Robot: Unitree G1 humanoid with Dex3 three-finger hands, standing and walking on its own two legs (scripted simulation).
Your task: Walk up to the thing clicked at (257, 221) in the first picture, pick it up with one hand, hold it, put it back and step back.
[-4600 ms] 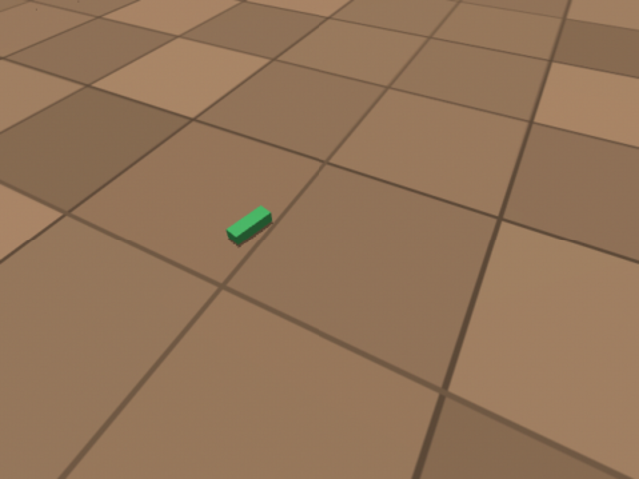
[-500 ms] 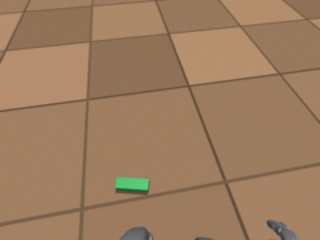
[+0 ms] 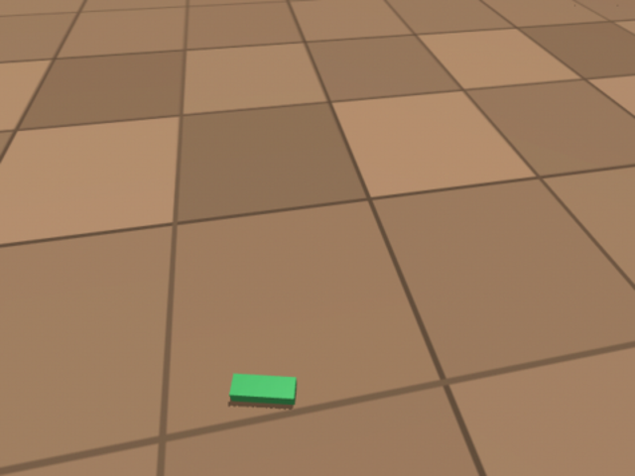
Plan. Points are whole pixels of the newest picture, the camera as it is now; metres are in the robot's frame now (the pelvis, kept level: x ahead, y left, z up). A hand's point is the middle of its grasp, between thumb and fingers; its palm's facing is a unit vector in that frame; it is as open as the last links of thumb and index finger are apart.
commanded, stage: walk up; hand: left
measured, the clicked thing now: (264, 389) +0.50 +0.18 -0.74
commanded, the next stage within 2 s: stand in 1.26 s
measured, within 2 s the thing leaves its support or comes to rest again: neither
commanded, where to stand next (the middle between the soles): +0.12 +0.01 m, yaw -2 degrees
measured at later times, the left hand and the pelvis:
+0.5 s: hand out of the picture +0.08 +0.26 -0.14, palm faces +0.01 -0.93 -0.36, open 7.4 cm; pelvis +0.02 +0.00 +0.02, yaw +1 degrees
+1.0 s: hand out of the picture +0.12 +0.25 -0.14, palm faces +0.00 -0.94 -0.35, open 7.4 cm; pelvis +0.03 -0.01 +0.02, yaw +1 degrees
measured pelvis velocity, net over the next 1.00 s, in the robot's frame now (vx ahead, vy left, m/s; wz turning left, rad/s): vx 0.03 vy -0.01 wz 0.01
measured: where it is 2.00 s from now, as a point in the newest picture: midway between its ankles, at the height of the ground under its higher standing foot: outside the picture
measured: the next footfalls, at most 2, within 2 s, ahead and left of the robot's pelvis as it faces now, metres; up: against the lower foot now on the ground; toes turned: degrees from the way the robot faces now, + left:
none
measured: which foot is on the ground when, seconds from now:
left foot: down 0.00-1.00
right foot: down 0.00-1.00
